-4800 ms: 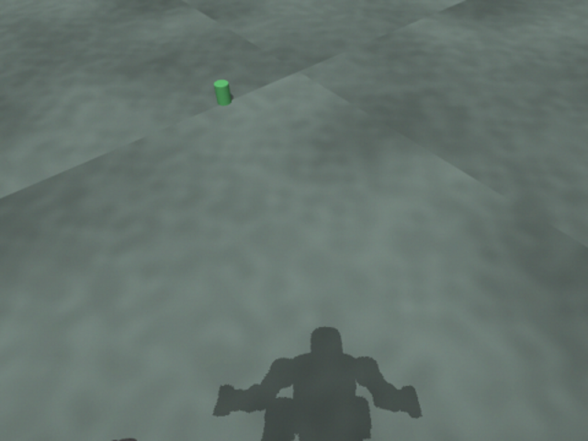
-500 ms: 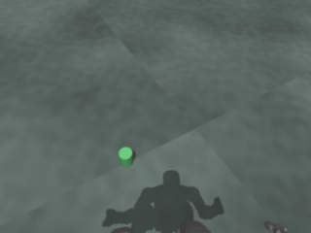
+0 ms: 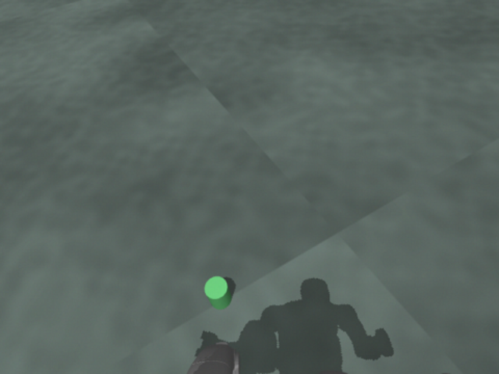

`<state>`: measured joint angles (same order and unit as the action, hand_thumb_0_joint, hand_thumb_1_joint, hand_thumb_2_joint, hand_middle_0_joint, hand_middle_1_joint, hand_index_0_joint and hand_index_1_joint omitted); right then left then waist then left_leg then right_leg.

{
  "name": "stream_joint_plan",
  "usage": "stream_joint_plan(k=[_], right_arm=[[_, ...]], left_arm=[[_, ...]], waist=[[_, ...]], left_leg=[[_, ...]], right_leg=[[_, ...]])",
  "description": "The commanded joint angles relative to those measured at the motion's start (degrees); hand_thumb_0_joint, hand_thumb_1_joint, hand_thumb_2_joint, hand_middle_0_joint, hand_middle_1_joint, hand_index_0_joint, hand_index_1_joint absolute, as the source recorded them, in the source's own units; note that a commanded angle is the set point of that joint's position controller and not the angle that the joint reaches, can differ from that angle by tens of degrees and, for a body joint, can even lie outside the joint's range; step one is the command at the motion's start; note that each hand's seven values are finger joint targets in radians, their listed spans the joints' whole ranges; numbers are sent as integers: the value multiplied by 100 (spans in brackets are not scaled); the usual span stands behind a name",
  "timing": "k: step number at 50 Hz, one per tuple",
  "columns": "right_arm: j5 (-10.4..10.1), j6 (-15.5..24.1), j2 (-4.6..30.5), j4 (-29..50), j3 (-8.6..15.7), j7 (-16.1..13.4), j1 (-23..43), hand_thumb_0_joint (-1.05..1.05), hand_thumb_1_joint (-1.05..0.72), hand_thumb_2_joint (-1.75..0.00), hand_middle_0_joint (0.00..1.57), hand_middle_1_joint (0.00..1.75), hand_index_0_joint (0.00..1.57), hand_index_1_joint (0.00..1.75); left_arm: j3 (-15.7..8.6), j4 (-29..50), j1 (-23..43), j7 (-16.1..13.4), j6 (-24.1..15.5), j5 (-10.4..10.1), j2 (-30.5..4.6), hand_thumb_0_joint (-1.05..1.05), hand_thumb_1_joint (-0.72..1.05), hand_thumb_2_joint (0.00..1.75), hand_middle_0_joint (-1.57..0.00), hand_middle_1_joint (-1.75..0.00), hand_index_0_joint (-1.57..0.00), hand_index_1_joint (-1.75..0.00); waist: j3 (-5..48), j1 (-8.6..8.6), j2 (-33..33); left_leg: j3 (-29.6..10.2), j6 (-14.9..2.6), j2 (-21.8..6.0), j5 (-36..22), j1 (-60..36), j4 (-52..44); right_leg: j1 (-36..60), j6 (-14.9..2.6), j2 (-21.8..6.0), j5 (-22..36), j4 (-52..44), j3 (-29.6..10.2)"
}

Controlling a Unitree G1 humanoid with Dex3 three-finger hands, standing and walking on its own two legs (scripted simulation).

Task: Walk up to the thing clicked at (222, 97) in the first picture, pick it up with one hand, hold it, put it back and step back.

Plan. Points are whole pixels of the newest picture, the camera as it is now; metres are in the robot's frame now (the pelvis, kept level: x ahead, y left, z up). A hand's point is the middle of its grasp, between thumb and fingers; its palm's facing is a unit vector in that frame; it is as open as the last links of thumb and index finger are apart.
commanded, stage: walk up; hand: left
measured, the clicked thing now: (218, 293) +0.48 +0.22 -0.70
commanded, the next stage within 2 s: stand in 1.72 s
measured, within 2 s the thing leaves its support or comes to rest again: neither
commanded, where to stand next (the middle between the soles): +0.17 +0.01 m, yaw -1 degrees
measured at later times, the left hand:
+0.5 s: hand (114, 371) +0.14 +0.30 -0.16, palm faces -0.07 -0.92 -0.39, open 7.4 cm
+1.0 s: hand (133, 327) +0.21 +0.27 -0.14, palm faces -0.05 -0.94 -0.33, open 7.4 cm
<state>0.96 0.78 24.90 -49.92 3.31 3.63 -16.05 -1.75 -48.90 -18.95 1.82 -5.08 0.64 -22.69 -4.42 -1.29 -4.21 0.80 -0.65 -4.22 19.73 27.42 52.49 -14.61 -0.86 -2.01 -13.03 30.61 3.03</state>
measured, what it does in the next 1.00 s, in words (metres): walks ahead: left foot, then right foot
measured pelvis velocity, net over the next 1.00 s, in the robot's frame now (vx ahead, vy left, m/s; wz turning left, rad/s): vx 0.11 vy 0.03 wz -0.03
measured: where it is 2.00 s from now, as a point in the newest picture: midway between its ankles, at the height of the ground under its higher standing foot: outside the picture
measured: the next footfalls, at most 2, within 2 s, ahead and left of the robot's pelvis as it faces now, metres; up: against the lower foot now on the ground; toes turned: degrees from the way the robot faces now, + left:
left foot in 0.14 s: +0.16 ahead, +0.15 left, +0.00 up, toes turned +1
right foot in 0.40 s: +0.15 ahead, -0.10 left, +0.00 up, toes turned -3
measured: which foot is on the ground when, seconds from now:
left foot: up 0.00-0.12, down 0.14-1.00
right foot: down 0.00-0.14, up 0.16-0.38, down 0.40-1.00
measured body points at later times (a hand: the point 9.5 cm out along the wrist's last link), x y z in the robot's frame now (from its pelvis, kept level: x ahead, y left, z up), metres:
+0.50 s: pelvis +0.08 +0.03 -0.01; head +0.10 +0.03 +0.44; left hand +0.15 +0.35 -0.13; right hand +0.15 -0.28 -0.13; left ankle +0.13 +0.15 -0.73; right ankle +0.11 -0.10 -0.73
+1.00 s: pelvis +0.11 +0.03 +0.01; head +0.11 +0.03 +0.46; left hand +0.22 +0.32 -0.12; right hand +0.19 -0.28 -0.11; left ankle +0.13 +0.15 -0.73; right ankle +0.11 -0.10 -0.73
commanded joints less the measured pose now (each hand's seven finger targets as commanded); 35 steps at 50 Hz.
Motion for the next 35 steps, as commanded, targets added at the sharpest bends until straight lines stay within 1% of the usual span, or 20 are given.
stream_joint_plan(k=[1,2,4,5,6,7,8,9,12,15,17,19,20,21,22,23,24,25,27,35], right_arm=[[37,127,869,318,319,-18,-68,0,-90,-90,20,30,20,30],[18,143,839,288,308,-47,-18,0,-90,-90,20,30,20,30],[16,191,779,140,313,-138,-296,0,-90,-90,20,30,20,30],[24,231,835,28,323,-200,-446,0,-90,-90,20,30,20,30],[66,258,1087,5,376,-260,-493,0,-90,-90,20,30,20,30],[108,308,1581,126,482,-279,-575,0,-90,-90,20,30,20,30],[-13,293,2000,218,556,-266,-425,0,-90,-90,20,30,20,30],[-33,267,1822,224,557,-277,-270,0,-90,-90,20,30,20,30],[-7,259,1420,301,383,-325,171,0,-90,-90,20,30,20,30],[18,236,1310,317,303,-326,365,0,-90,-90,20,30,20,30],[-4,188,1284,317,248,-333,495,0,-90,-90,20,30,20,30],[-75,132,1084,328,138,-334,660,0,-90,-90,20,30,20,30],[-114,127,835,291,42,-337,638,0,-90,-90,20,30,20,30],[-174,112,546,259,-26,-333,511,0,-90,-90,20,30,20,30],[-166,81,697,94,17,-377,523,0,-90,-90,20,30,20,30],[-134,90,818,-91,59,-393,458,0,-90,-90,20,30,20,30],[-129,122,865,-217,54,-381,428,0,-90,-90,20,30,20,30],[-141,145,979,-283,69,-365,583,0,-90,-90,20,30,20,30],[-119,207,1073,-367,31,-349,815,0,-90,-90,20,30,20,30],[-118,216,884,-908,-112,-370,1174,0,-90,-90,20,30,20,30]], left_arm=[[-500,444,204,-133,-69,20,-1694,0,90,90,-20,-30,-20,-30],[-460,437,191,-145,-40,19,-1671,0,90,90,-20,-30,-20,-30],[-354,476,503,-167,41,-12,-1566,0,90,90,-20,-30,-20,-30],[-260,462,481,-182,92,-36,-1325,0,90,90,-20,-30,-20,-30],[-142,412,233,-185,153,-52,-1048,0,90,90,-20,-30,-20,-30],[-64,486,71,-169,175,-87,-753,0,90,90,-20,-30,-20,-30],[-224,282,-140,-255,230,-62,-1270,0,90,90,-20,-30,-20,-30],[-266,137,-1,-274,250,-23,-1511,0,90,90,-20,-30,-20,-30],[-279,-181,-321,-249,223,-62,-1386,0,90,90,-20,-30,-20,-30],[-272,-321,-252,-216,226,-25,-1129,0,90,90,-20,-30,-20,-30],[-295,-379,-153,-236,242,7,-1072,0,90,90,-20,-30,-20,-30],[-308,-457,-137,-275,211,50,-1054,0,90,90,-20,-30,-20,-30],[-329,-445,-39,-307,170,88,-1154,0,90,90,-20,-30,-20,-30],[-358,-331,334,-316,111,124,-1489,0,90,90,-20,-30,-20,-30],[-347,-296,807,-274,132,40,-1682,0,90,90,-20,-30,-20,-30],[-282,-249,1092,-246,153,24,-1593,0,90,90,-20,-30,-20,-30],[-213,-304,1181,-237,176,-15,-1403,0,90,90,-20,-30,-20,-30],[-152,-361,1167,-234,197,-33,-1268,0,90,90,-20,-30,-20,-30],[-111,-541,1022,-204,217,-64,-1124,0,90,90,-20,-30,-20,-30],[-59,-961,1358,-212,242,-115,-1090,0,90,90,-20,-30,-20,-30]], waist=[[38,39,1439],[133,10,1354],[398,298,1120],[504,371,729],[534,388,-2],[497,334,-1121],[468,335,-863],[162,321,-390],[247,69,-691],[429,83,-722],[510,52,-592],[636,-79,-330],[668,-131,42],[558,90,979],[391,240,1116],[305,324,966],[363,385,756],[355,303,646],[513,128,650],[760,88,448]], left_leg=[[70,28,-88,-370,-407,-1021],[141,49,0,-519,-751,-1175],[137,2,109,-1105,-1696,-1759],[217,-22,278,-951,-2052,-2061],[-385,-181,-119,-357,-2327,-2664],[-2427,-612,-1341,272,-2277,-3465],[-3368,-1332,-1968,1160,-1940,-3830],[-3117,-1387,-1797,1164,-1535,-3786],[-1667,-1138,-1160,-288,-1483,-3273],[-1211,-1120,-1053,-1186,-1020,-2976],[-1001,-1022,-990,-1165,-745,-2698],[-825,-744,-828,-1086,-514,-2220],[-718,-501,-729,-1075,-312,-1965],[-367,-144,-190,-628,-192,-1408],[-29,-83,184,489,-736,-1312],[-126,-101,129,447,-1289,-1496],[-205,-135,46,48,-1485,-2005],[-412,-215,-126,-215,-1548,-2283],[-917,-389,-506,-447,-1283,-2681],[-507,-194,-351,-1567,-1645,-2929]], right_leg=[[-503,-1091,-1180,-774,-1320,-1032],[-653,-1058,-1167,-452,-1111,-968],[-1050,-880,-1114,-89,-413,-769],[-1183,-717,-901,-56,182,-571],[-1550,-477,-591,-436,881,-317],[-2040,-97,136,-1448,2144,85],[-2057,-137,141,-2070,2722,-301],[-1977,-128,-18,-1905,3039,-600],[-1595,-102,-252,-1453,2378,-503],[-689,-32,-124,-1164,1569,-239],[-190,-52,21,-790,1020,-91],[440,-113,92,-186,62,-120],[671,-230,-176,104,-352,-558],[300,-551,-1050,43,-845,-1999],[-476,-1002,-1553,-321,-1001,-2349],[-866,-989,-1423,-177,-765,-2072],[-888,-684,-1102,-135,-620,-1507],[-854,-408,-780,-103,-459,-1157],[-319,-193,-334,-14,-251,-737],[478,-182,-542,947,-638,-780]])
